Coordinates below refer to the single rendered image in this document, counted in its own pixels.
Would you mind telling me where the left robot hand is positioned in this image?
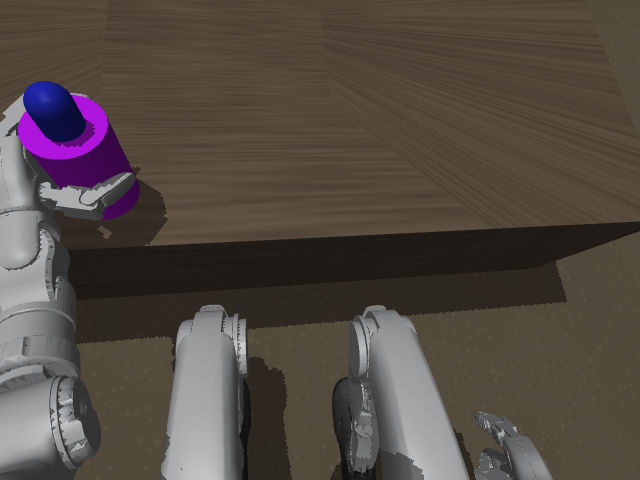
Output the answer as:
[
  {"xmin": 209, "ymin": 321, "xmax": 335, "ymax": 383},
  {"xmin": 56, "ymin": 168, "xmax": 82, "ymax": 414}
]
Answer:
[{"xmin": 0, "ymin": 93, "xmax": 136, "ymax": 221}]

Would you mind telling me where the right robot foot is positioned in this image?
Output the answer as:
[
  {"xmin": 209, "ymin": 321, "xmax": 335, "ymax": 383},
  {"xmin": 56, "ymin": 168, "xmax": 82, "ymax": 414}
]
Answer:
[{"xmin": 332, "ymin": 377, "xmax": 376, "ymax": 480}]

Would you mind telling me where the left robot arm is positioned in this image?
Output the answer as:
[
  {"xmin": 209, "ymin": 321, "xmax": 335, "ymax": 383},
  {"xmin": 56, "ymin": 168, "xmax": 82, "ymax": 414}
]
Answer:
[{"xmin": 0, "ymin": 210, "xmax": 101, "ymax": 480}]

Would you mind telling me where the bottle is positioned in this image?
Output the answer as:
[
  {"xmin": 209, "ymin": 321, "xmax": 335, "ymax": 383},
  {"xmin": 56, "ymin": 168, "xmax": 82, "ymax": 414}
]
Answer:
[{"xmin": 18, "ymin": 81, "xmax": 140, "ymax": 220}]

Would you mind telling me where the right robot hand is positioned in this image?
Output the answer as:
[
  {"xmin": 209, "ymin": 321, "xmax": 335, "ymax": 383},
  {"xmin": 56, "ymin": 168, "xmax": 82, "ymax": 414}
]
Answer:
[{"xmin": 474, "ymin": 411, "xmax": 553, "ymax": 480}]

